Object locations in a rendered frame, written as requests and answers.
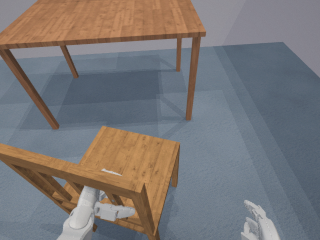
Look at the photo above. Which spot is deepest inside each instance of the robot left hand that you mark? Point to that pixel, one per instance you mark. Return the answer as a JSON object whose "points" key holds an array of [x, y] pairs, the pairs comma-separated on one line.
{"points": [[90, 197]]}

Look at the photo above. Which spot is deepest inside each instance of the chair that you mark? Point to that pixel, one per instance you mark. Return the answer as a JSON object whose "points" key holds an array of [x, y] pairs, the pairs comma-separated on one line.
{"points": [[147, 164]]}

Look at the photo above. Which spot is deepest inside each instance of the robot right hand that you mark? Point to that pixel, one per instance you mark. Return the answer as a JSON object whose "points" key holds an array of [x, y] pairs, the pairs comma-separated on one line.
{"points": [[263, 228]]}

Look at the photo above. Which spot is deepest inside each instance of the table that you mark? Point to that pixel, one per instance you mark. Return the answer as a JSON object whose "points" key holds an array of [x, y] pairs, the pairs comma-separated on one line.
{"points": [[49, 23]]}

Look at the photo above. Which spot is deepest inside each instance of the left robot forearm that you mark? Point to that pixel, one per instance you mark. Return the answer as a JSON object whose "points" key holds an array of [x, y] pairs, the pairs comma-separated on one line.
{"points": [[79, 225]]}

